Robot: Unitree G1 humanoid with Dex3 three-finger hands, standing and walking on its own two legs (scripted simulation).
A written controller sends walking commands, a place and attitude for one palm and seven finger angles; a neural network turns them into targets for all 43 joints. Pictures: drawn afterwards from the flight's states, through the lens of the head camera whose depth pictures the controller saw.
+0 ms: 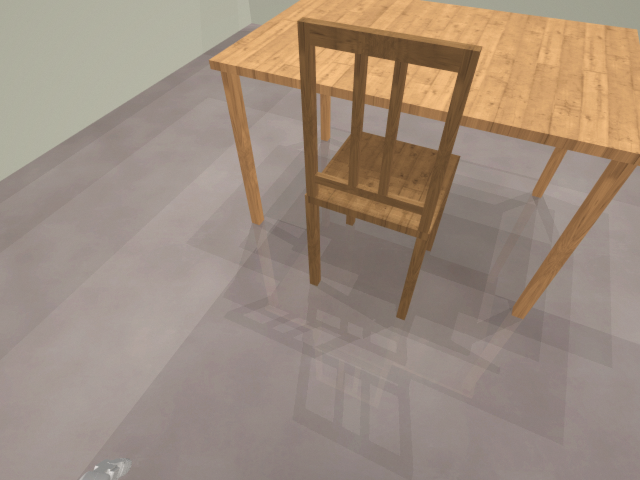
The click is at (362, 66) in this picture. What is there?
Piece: chair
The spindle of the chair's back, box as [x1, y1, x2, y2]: [348, 54, 367, 186]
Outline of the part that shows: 355,54 348,178 348,184 353,186 356,186 358,181 367,66 367,56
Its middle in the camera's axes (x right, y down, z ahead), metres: +0.09 -0.27 +0.94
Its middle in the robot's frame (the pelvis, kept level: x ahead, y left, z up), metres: +0.88 -0.04 -0.04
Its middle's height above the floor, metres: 0.73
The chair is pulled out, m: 0.00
